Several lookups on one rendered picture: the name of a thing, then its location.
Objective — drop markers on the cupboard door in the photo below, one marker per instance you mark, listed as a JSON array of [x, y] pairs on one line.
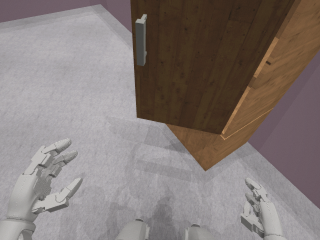
[[200, 57]]

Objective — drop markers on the robot left hand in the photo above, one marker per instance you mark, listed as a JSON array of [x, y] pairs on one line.
[[24, 203]]

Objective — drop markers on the right robot thigh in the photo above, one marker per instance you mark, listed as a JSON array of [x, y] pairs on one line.
[[196, 233]]

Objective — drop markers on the handle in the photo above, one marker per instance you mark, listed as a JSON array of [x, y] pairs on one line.
[[140, 32]]

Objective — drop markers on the left robot thigh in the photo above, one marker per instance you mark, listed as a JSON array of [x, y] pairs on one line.
[[134, 230]]

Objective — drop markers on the robot thigh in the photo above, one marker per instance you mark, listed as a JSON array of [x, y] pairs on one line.
[[196, 233], [134, 230]]

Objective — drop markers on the robot left forearm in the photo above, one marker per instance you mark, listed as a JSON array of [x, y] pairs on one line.
[[16, 229]]

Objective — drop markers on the robot right hand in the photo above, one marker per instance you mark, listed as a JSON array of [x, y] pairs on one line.
[[268, 221]]

